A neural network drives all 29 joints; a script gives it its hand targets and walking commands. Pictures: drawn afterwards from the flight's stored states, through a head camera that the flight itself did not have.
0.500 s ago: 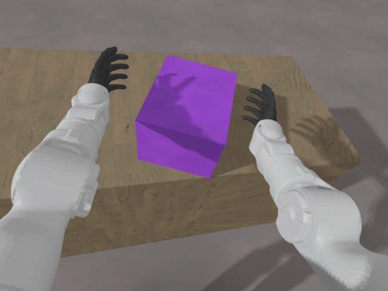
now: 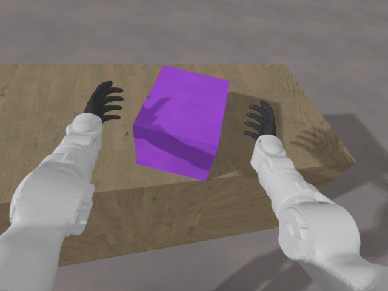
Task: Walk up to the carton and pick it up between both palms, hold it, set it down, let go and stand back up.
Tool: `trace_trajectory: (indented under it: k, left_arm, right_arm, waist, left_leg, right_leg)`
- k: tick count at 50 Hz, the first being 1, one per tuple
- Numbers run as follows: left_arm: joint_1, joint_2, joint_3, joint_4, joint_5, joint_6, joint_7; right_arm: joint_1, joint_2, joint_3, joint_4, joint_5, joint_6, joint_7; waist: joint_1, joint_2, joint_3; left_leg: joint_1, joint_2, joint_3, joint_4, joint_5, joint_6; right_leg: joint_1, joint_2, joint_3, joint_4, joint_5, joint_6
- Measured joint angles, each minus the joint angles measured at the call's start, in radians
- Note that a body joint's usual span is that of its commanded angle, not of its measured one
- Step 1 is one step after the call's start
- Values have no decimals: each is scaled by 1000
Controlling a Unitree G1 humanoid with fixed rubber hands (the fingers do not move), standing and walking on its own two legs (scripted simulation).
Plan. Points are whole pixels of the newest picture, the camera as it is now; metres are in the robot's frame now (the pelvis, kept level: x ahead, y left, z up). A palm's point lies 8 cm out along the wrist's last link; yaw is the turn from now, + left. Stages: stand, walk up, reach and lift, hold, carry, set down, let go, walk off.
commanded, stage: set down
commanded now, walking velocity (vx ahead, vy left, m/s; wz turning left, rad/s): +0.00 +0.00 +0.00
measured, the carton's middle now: (184, 121) +0.58 -0.04 -0.03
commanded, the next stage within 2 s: none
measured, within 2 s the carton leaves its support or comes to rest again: neither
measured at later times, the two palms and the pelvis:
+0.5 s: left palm (93, 149) +0.44 +0.18 +0.04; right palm (272, 167) +0.37 -0.20 +0.05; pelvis +0.00 +0.00 +0.00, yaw +0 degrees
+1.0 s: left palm (80, 181) +0.38 +0.20 +0.00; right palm (265, 196) +0.32 -0.19 +0.01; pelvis +0.00 +0.00 +0.01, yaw +0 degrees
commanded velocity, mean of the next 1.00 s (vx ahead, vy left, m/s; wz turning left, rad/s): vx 0.00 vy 0.00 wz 0.00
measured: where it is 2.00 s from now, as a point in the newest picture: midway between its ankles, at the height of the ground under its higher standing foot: outside the picture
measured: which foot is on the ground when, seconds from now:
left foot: down 0.00-1.00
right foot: down 0.00-1.00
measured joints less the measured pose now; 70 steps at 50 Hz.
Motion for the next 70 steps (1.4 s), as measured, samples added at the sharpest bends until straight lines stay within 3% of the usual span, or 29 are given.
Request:
trace_trajectory:
  k: [9,26,40,70]
  left_arm:
    - [91,0,0,-18,0,-42,-9]
    - [293,0,0,-166,0,-81,-30]
    - [466,0,59,-341,0,-84,-64]
    - [854,9,75,-677,0,-103,-108]
  right_arm:
    - [105,0,54,-53,32,-29,0]
    - [294,7,149,-174,72,-86,-5]
    - [478,41,171,-276,73,-175,-34]
    - [814,63,230,-503,73,-275,-52]
  waist:
    - [0,0,0]
    - [2,0,27]
    - [52,0,76]
    - [101,1,157]
  left_leg:
    - [15,-1,0,0,0,8]
    - [62,-1,0,0,-5,13]
    - [121,-1,0,0,-17,14]
    - [230,-1,0,0,-41,18]
  right_leg:
    - [15,0,0,0,0,0]
    - [62,0,0,0,-6,0]
    - [120,0,0,0,-18,0]
    - [229,0,0,0,-42,0]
